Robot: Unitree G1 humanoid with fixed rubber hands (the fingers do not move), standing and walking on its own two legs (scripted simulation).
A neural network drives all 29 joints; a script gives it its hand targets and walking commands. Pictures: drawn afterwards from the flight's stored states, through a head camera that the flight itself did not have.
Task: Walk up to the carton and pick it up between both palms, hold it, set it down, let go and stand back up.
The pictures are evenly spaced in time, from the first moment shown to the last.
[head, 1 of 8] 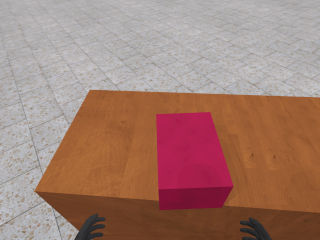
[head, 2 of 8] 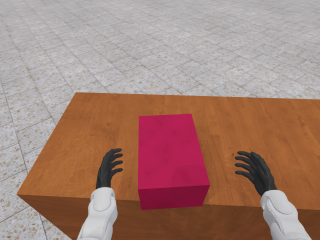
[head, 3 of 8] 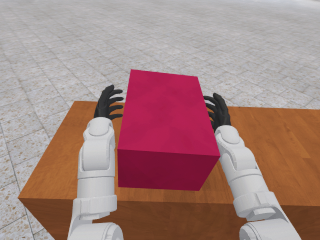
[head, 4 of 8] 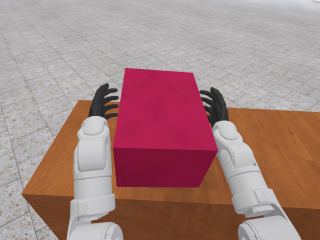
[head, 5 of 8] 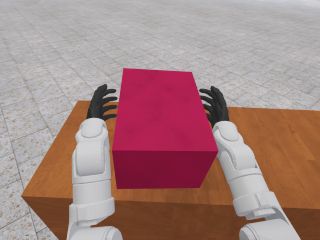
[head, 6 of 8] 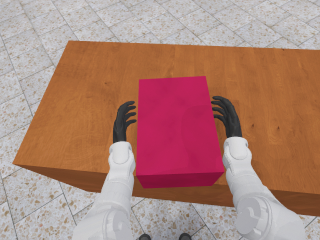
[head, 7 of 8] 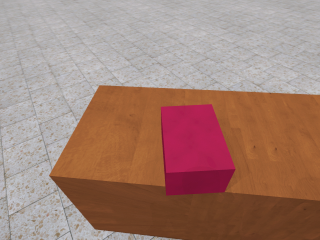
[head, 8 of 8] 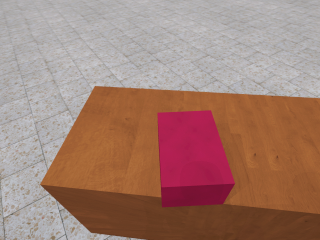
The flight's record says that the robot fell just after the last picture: no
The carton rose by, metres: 0.24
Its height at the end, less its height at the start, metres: +0.00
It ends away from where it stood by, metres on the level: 0.00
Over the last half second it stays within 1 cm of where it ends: yes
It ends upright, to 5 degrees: yes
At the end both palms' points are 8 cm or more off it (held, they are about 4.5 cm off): yes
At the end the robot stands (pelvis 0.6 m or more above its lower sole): yes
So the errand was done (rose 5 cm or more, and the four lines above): yes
